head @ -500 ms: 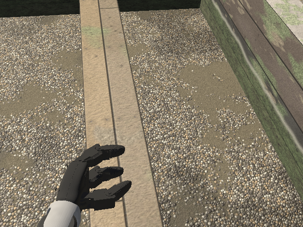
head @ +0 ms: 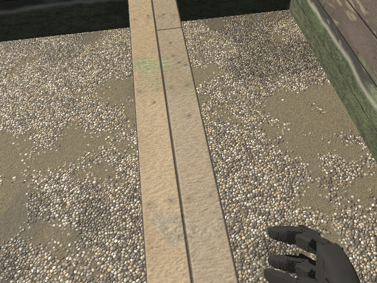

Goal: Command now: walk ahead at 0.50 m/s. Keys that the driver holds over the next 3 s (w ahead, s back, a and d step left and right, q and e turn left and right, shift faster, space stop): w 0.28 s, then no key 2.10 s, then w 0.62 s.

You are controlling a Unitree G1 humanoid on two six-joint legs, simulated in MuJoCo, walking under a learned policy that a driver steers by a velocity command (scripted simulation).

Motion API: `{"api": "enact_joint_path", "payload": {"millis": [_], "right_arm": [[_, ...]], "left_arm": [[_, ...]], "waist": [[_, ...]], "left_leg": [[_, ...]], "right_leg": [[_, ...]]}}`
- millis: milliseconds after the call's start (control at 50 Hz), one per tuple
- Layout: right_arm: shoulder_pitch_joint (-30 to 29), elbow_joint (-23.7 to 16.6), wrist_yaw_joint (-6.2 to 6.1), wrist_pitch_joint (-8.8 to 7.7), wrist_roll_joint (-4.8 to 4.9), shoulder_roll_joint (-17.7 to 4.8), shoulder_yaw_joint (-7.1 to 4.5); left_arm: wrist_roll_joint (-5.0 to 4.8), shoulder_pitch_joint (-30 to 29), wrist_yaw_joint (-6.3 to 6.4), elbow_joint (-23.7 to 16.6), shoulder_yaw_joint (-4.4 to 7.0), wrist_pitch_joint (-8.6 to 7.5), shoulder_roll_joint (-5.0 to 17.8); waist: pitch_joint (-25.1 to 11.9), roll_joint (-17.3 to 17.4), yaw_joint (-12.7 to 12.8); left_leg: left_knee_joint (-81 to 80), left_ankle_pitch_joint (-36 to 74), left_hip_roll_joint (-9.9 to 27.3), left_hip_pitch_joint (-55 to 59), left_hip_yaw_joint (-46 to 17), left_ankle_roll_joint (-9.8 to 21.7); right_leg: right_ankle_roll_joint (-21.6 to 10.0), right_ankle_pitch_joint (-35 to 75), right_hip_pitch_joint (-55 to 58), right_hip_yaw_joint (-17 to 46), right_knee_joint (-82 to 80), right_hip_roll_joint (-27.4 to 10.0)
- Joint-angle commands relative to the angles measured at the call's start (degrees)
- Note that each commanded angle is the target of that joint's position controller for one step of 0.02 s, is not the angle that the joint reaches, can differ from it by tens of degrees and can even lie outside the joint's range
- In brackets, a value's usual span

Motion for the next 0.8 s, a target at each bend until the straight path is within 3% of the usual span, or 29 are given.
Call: {"api": "enact_joint_path", "payload": {"millis": [20, 40, 60, 80, 100, 120, 160, 200, 240, 280, 340, 380, 400, 420, 440, 460, 480, 500, 520, 540, 560, 600, 640, 680, 720, 740, 760, 780, 800], "right_arm": [[15.75, 0.11, 0.59, -0.53, 0.39, -9.68, -4.66], [11.30, -0.12, 0.02, -1.03, 0.25, -8.81, -5.23], [11.29, 1.17, -0.93, -1.75, 1.01, -6.93, -5.70], [9.04, 2.66, -1.74, -2.12, 2.53, -3.60, -5.20], [8.31, 3.12, -2.13, -2.20, 3.78, -1.27, -4.21], [6.38, 3.70, -2.60, -1.92, 3.81, -1.03, -3.92], [4.31, 4.01, -2.57, -1.33, 1.62, -3.19, -4.55], [6.64, 5.73, -2.17, -0.44, -0.13, -4.76, -5.43], [11.91, 7.10, -1.59, 0.21, -0.99, -5.64, -6.08], [17.04, 9.34, -1.13, 0.11, -1.42, -6.60, -6.32], [19.24, 9.85, -2.83, 0.65, -2.76, -8.77, -6.90], [18.09, 9.21, -4.04, 1.43, -3.23, -10.68, -7.60], [15.42, 8.47, -4.38, 1.63, -3.88, -12.51, -7.79], [11.32, 7.05, -4.93, 1.73, -4.68, -13.02, -7.62], [10.28, 5.97, -5.73, 2.04, -3.73, -8.08, -6.39], [15.83, 5.03, -5.97, 2.48, 0.60, -3.45, -5.77], [21.40, 7.04, -6.71, 2.06, 2.21, -8.67, -6.21], [21.61, 6.60, -8.15, 2.48, 0.49, -9.42, -6.23], [18.70, 5.60, -9.09, 2.94, -1.03, -7.74, -5.49], [17.41, 5.13, -9.36, 3.56, -1.55, -4.76, -4.11], [16.51, 4.14, -9.55, 3.49, -2.05, -1.67, -2.87], [15.79, 2.83, -9.62, 3.19, -2.43, 0.54, -1.71], [13.57, 1.68, -9.73, 3.54, -1.88, 1.21, -0.48], [11.07, 0.68, -9.48, 3.39, -1.24, 0.49, 0.14], [11.67, 1.15, -9.13, 3.06, -1.46, -0.29, 0.57], [12.68, 1.04, -8.42, 2.75, -2.18, 0.99, 1.03], [11.63, 1.11, -8.34, 2.33, -3.60, 1.09, 1.31], [7.90, -0.93, -8.51, 1.70, -5.23, 0.12, 1.78], [0.85, -3.16, -7.61, 1.49, -4.93, -0.11, 2.45]], "left_arm": [[-7.18, -0.45, 0.51, -8.44, 0.72, -0.38, 5.10], [-4.85, -1.97, 2.20, -9.42, 0.54, 0.61, 6.62], [-3.12, -6.56, 3.81, -10.13, -0.11, 1.19, 6.72], [-2.09, -8.25, 4.41, -10.38, -1.55, 1.53, 4.26], [-1.59, -9.93, 4.65, -11.74, -2.45, 1.87, 2.10], [-0.95, -12.37, 4.54, -13.40, -3.28, 1.54, 0.03], [-0.30, -17.04, 4.75, -15.93, -4.21, 1.32, -2.38], [0.42, -20.25, 4.91, -17.58, -4.48, 0.82, -2.55], [0.63, -23.06, 4.67, -18.82, -4.55, 0.48, -1.87], [-0.56, -28.54, 3.38, -21.69, -4.67, 0.75, -1.22], [-2.07, -35.24, 1.74, -25.32, -5.47, 1.24, -2.53], [-1.19, -32.07, 1.53, -24.77, -5.31, 1.31, -1.86], [-0.22, -23.22, 1.35, -22.02, -4.04, 0.90, 0.81], [0.50, -8.07, 1.27, -15.89, -2.09, 0.34, 4.08], [-0.49, -0.43, 3.29, -11.76, -1.65, -0.32, 4.17], [-0.98, -11.17, 3.08, -17.43, -3.00, -0.74, 3.20], [-1.08, -15.21, 1.34, -19.17, -3.30, 0.18, -1.88], [-0.37, -20.19, 1.07, -20.09, -3.63, 0.12, -3.91], [-0.32, -22.37, 0.89, -19.70, -3.78, -0.81, -6.20], [-0.75, -24.81, 1.43, -18.79, -4.82, -1.58, -10.07], [-1.39, -26.22, 2.24, -18.27, -5.56, -1.64, -11.77], [-2.19, -26.75, 3.13, -17.00, -5.68, -0.98, -10.21], [-2.84, -25.32, 3.06, -15.73, -4.67, -0.21, -6.12], [-2.45, -24.22, 3.02, -13.95, -4.04, 0.69, -2.84], [-1.24, -25.23, 3.06, -13.40, -4.12, 1.29, -2.87], [-0.36, -25.43, 3.56, -13.49, -4.46, 1.36, -3.81], [1.50, -21.38, 3.91, -12.73, -4.67, 1.78, -5.42], [2.11, -18.47, 3.96, -12.59, -4.62, 2.23, -6.73], [-0.04, -12.69, 3.75, -11.10, -4.05, 2.36, -7.04]], "waist": [[-20.17, 8.53, -9.12], [-19.55, 6.04, -6.81], [-17.21, -0.82, -6.44], [-11.41, -3.87, -4.81], [-6.98, -6.16, -2.60], [-5.15, -5.16, -1.28], [-6.75, -2.65, -0.76], [-6.93, -1.16, -2.17], [-7.41, -0.96, -4.28], [-4.64, -0.76, -6.30], [-3.24, -1.34, -6.75], [-4.87, 0.21, -3.58], [-7.70, 2.39, 2.22], [-12.37, 1.26, 11.20], [-21.18, -4.66, 13.39], [-24.87, -10.32, 5.50], [-23.83, -7.29, 4.71], [-22.33, -5.20, 1.51], [-19.05, -1.72, -0.25], [-15.20, 1.64, -2.36], [-11.04, 1.85, -4.30], [-11.08, -1.78, -5.24], [-11.21, -3.30, -3.37], [-9.46, -5.10, -2.69], [-8.47, -6.68, -4.10], [-9.24, -8.20, -5.42], [-13.38, -8.15, -3.71], [-14.55, -6.54, -0.74], [-12.95, -2.68, 3.53]], "left_leg": [[-27.97, 4.62, 25.76, 58.62, -59.85, -0.59], [-23.97, 12.46, 24.71, 54.22, -51.67, -0.75], [-19.38, 15.06, 22.47, 43.83, -39.78, -0.81], [-19.28, 8.78, 19.52, 28.39, -30.92, 0.55], [-21.45, -1.06, 16.56, 14.55, -26.50, 2.11], [-23.87, -4.60, 12.82, 5.10, -22.16, 2.81], [-25.63, -6.10, 9.02, 4.48, -17.55, 3.37], [-24.46, -1.41, 8.04, 11.64, -16.85, 2.62], [-22.61, 8.38, 7.87, 18.46, -16.71, 1.34], [-22.93, 14.91, 9.08, 22.23, -17.77, 1.03], [-19.55, 36.10, 7.20, 27.68, -14.95, -1.65], [-14.80, 49.90, 5.91, 28.36, -12.32, -4.42], [-8.08, 57.06, 6.91, 30.21, -12.68, -5.07], [2.53, 50.98, 6.00, 26.86, -11.39, -6.98], [18.94, 5.34, 4.76, 11.04, -11.09, -8.61], [35.63, -31.93, -1.38, -9.07, -15.26, -7.18], [41.37, -21.79, -3.14, -21.18, -16.95, -5.12], [43.36, -16.94, -0.01, -20.83, -16.91, -5.51], [41.75, -12.05, 2.85, -17.84, -14.71, -6.14], [38.48, -7.32, 5.66, -9.77, -14.14, -7.10], [34.41, -4.01, 7.10, -1.07, -12.96, -7.97], [26.86, 1.73, 5.60, 9.10, -7.70, -7.63], [15.02, 0.91, 2.05, 14.68, -3.83, -6.79], [6.89, -1.05, -0.81, 15.24, -3.19, -7.39], [-6.66, -0.35, -1.24, 15.35, -4.70, -7.74], [-16.17, 7.61, -1.83, 21.00, -4.69, -7.89], [-15.61, 24.20, 1.94, 27.98, -8.01, -8.26], [-16.56, 34.12, 7.49, 27.90, -13.03, -8.51], [-17.14, 34.01, 10.53, 26.95, -16.83, -6.83]], "right_leg": [[3.26, 9.59, -54.04, 4.28, 40.80, 2.36], [5.48, 13.96, -55.00, 3.99, 45.87, -1.41], [7.02, 17.13, -50.38, 3.71, 45.64, -5.69], [7.01, 18.02, -44.50, 2.39, 42.30, -8.01], [6.18, 17.71, -37.44, 1.97, 38.03, -9.16], [5.49, 21.54, -32.35, -0.43, 34.84, -7.94], [4.60, 28.34, -31.95, -3.24, 30.38, -6.24], [4.72, 30.24, -37.59, -4.27, 26.21, -6.22], [4.95, 29.23, -39.73, -5.41, 22.46, -4.78], [4.59, 26.54, -40.38, -5.79, 14.14, -3.51], [4.63, 21.50, -33.02, -8.61, -3.81, 3.49], [2.48, 21.45, -20.27, -9.86, -16.51, 9.22], [0.39, 25.35, -13.26, -5.95, -24.12, 7.59], [-0.60, 35.92, 1.21, -3.63, -36.00, 5.98], [1.40, 42.24, 25.88, 5.16, -30.55, -4.64], [6.24, 69.56, 39.05, 27.00, -21.97, -20.44], [3.69, 93.92, 37.32, 33.79, -26.07, -23.35], [5.11, 93.71, 31.29, 26.93, -25.18, -21.20], [5.57, 85.20, 21.91, 20.76, -26.33, -18.38], [5.39, 73.57, 8.24, 16.19, -29.03, -15.59], [4.24, 66.53, -4.08, 11.43, -32.80, -12.54], [3.35, 67.13, -12.80, 3.95, -36.29, -7.23], [4.02, 70.09, -11.87, -0.59, -37.24, -4.96], [2.50, 61.75, -8.08, 0.81, -37.03, -4.79], [1.64, 50.02, -2.47, 3.49, -35.50, -5.27], [2.65, 43.56, -2.31, 3.20, -33.17, -4.08], [2.27, 37.86, -0.94, 3.89, -31.29, -3.37], [1.49, 32.26, 1.38, 4.90, -31.44, -3.53], [1.37, 28.39, 0.58, 6.55, -36.32, -3.40]]}}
